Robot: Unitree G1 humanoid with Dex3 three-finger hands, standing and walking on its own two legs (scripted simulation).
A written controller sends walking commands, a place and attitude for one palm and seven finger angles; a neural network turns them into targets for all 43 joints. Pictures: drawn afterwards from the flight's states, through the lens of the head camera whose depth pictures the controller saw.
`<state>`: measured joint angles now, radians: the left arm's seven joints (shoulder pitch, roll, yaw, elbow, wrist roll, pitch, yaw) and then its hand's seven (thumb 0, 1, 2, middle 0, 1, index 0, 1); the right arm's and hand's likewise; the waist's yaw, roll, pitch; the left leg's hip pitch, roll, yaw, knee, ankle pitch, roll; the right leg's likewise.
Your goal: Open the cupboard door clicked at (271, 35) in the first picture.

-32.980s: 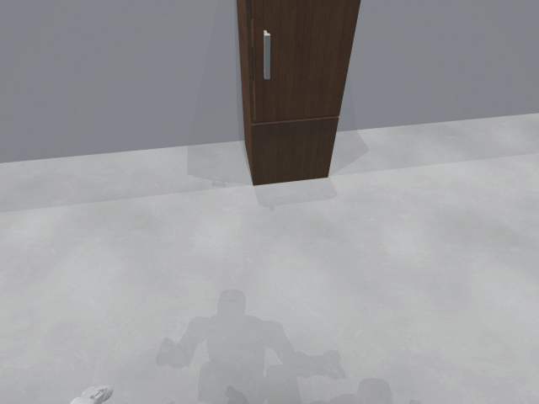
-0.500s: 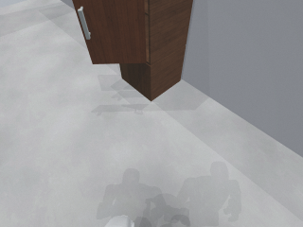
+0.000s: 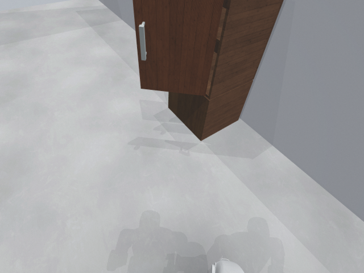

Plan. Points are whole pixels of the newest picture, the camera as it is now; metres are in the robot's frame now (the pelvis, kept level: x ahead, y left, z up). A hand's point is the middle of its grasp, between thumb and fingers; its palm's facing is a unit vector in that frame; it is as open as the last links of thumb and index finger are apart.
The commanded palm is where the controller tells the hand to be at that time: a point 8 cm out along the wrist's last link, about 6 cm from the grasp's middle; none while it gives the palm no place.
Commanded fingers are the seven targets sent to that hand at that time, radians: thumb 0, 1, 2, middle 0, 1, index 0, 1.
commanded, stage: take the last steps up to it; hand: left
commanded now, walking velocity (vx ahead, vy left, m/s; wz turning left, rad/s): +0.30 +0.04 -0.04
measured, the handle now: (143, 41) +1.08 +0.25 -0.05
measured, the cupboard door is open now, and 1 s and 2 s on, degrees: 48 48 48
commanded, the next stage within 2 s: come to a stop and stand still in 1.16 s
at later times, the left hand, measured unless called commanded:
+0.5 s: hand (126, 229) +0.25 +0.16 -0.17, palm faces +0.08 -0.97 -0.22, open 7.0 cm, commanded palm none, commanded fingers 0.00 0.90 0.90 -0.20 -0.30 -0.20 -0.30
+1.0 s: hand (117, 181) +0.40 +0.22 -0.17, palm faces +0.04 -0.98 -0.18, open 7.3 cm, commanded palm none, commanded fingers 0.00 0.90 0.90 -0.20 -0.30 -0.20 -0.30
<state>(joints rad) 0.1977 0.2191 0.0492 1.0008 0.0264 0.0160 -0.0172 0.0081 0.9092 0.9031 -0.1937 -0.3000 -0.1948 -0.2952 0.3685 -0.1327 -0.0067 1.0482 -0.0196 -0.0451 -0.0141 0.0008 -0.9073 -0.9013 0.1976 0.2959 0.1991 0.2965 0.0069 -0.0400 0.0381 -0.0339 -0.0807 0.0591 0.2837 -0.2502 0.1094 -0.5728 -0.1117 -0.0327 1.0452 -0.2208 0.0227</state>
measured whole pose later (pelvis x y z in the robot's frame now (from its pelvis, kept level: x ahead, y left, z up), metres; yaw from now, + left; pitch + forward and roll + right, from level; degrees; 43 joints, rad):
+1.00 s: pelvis +0.36 +0.04 +0.00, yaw -1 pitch +0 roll +1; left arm 0.24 0.17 0.06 1.03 0.03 -0.01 -0.01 0.01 0.93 0.90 -0.19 -0.30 -0.20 -0.30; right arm 0.27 -0.18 -0.04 1.04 -0.03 -0.06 -0.02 -0.01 -0.95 -0.90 0.20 0.30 0.20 0.30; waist 0.02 -0.03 0.04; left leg -0.18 -0.01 0.16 0.38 -0.21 0.06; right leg -0.52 -0.11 -0.06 0.96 -0.28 -0.01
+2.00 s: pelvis +0.49 +0.00 -0.01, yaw -3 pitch +1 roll +1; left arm 0.30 0.17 0.02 1.03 0.02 0.02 0.02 0.00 0.91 0.90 -0.19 -0.30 -0.20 -0.30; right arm 0.23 -0.20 -0.05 1.03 -0.02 0.05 0.00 0.00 -0.91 -0.90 0.20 0.30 0.20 0.30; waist 0.01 0.00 0.01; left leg -0.37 0.01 0.03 0.67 -0.32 -0.01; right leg -0.16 -0.03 -0.01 0.48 -0.34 0.00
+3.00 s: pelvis +0.47 +0.02 -0.01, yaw -4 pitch -1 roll +0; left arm 0.30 0.20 -0.01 1.07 0.02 0.00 0.01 0.01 0.91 0.90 -0.20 -0.30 -0.20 -0.30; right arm 0.26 -0.21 -0.01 1.05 -0.02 0.00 0.00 0.00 -0.91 -0.90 0.20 0.30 0.20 0.30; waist 0.01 -0.02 0.03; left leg -0.27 0.01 0.05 0.53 -0.25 0.01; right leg -0.20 -0.03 0.01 0.54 -0.33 0.01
